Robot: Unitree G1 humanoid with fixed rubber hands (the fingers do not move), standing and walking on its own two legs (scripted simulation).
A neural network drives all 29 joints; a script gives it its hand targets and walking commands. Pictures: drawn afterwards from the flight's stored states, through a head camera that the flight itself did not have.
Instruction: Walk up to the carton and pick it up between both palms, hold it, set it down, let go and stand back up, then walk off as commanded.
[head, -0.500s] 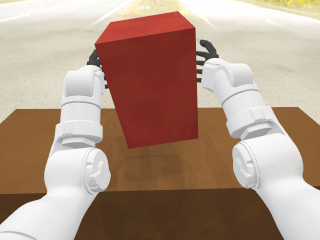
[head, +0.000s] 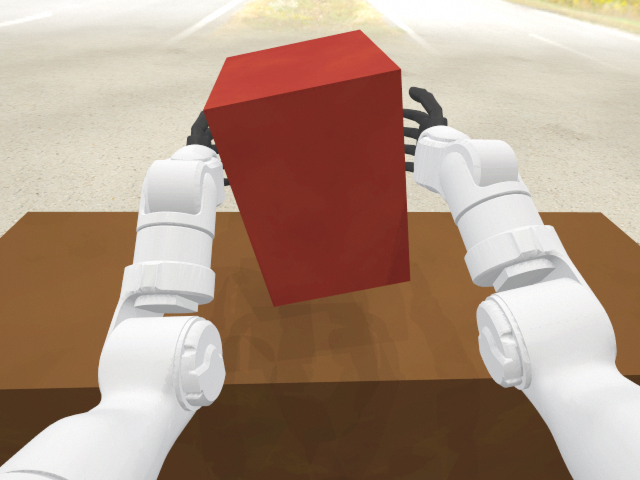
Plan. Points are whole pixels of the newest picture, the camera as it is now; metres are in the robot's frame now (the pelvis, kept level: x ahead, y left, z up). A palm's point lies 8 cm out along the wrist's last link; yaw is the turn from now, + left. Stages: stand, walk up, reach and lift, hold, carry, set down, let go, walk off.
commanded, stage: hold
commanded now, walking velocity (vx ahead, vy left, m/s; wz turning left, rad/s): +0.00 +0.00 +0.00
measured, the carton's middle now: (317, 167) +0.40 +0.00 +0.26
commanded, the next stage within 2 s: none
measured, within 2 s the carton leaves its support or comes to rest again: neither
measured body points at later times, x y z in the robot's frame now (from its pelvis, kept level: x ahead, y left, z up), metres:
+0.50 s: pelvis +0.01 +0.00 +0.00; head -0.08 -0.01 +0.44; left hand +0.40 +0.13 +0.29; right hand +0.39 -0.14 +0.30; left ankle +0.03 +0.12 -0.74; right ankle +0.00 -0.11 -0.74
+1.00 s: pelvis +0.00 -0.01 +0.00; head -0.09 +0.00 +0.44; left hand +0.39 +0.14 +0.29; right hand +0.39 -0.13 +0.31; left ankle +0.03 +0.12 -0.74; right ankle +0.00 -0.11 -0.74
